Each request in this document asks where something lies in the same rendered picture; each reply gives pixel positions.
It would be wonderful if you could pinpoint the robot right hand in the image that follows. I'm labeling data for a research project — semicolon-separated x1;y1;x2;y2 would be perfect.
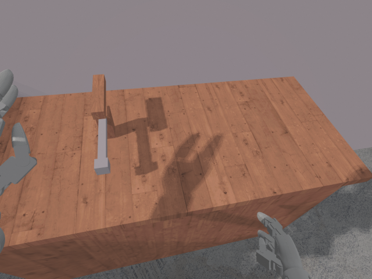
256;212;303;278

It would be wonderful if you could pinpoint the robot left hand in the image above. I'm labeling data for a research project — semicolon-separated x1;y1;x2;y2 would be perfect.
0;69;37;196

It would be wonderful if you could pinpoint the tap lever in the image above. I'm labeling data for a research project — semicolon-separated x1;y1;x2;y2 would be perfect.
94;118;110;175

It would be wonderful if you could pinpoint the counter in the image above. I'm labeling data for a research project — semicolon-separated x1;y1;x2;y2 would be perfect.
0;74;372;279

